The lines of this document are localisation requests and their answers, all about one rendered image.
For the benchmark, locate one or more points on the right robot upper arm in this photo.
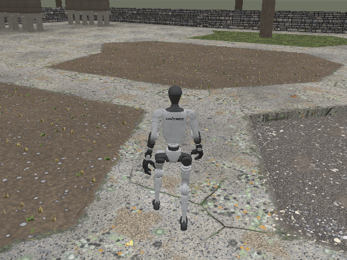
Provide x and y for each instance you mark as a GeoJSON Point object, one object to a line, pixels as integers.
{"type": "Point", "coordinates": [193, 123]}

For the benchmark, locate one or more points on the left robot upper arm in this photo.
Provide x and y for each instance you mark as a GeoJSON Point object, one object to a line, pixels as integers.
{"type": "Point", "coordinates": [155, 123]}

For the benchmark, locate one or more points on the left robot hand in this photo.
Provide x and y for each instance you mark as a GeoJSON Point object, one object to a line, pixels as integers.
{"type": "Point", "coordinates": [145, 166]}

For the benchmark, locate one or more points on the left robot foot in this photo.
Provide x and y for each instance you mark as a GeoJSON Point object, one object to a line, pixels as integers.
{"type": "Point", "coordinates": [156, 205]}

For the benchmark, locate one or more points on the left robot forearm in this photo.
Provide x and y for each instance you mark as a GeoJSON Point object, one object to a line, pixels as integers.
{"type": "Point", "coordinates": [149, 148]}

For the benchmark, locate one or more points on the right robot hand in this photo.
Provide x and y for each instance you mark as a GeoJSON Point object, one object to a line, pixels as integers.
{"type": "Point", "coordinates": [195, 151]}

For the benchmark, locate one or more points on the right robot forearm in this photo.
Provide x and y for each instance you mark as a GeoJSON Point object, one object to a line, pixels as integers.
{"type": "Point", "coordinates": [198, 143]}

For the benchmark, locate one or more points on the humanoid robot head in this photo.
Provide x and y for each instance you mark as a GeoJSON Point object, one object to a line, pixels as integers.
{"type": "Point", "coordinates": [175, 93]}

